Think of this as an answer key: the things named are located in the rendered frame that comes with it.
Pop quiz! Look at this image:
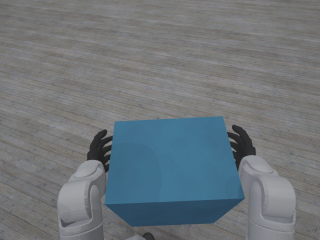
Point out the robot right hand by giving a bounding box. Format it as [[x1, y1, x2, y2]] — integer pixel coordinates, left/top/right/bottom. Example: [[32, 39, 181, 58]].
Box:
[[227, 124, 256, 171]]

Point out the robot left hand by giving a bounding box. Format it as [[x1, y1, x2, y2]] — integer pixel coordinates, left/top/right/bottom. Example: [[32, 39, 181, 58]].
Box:
[[87, 129, 113, 173]]

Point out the left robot forearm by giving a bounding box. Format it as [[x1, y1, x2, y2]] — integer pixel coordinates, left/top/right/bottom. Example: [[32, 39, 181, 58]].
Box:
[[57, 160, 107, 240]]

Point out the carton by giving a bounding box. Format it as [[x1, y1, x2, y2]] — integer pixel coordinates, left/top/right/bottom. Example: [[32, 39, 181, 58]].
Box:
[[104, 116, 245, 227]]

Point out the right robot forearm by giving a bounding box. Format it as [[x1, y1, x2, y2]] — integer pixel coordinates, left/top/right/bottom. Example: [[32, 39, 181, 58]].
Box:
[[238, 155, 297, 240]]

